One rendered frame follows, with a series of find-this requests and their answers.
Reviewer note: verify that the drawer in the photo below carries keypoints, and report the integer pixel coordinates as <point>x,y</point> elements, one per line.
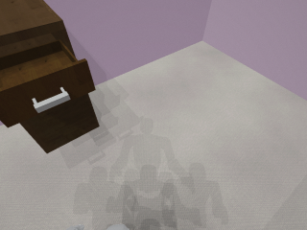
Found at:
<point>39,73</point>

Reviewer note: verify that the cabinet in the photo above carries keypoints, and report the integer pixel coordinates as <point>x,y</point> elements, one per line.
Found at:
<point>25,24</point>

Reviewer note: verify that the handle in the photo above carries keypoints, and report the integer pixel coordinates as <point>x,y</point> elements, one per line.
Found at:
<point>51,102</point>

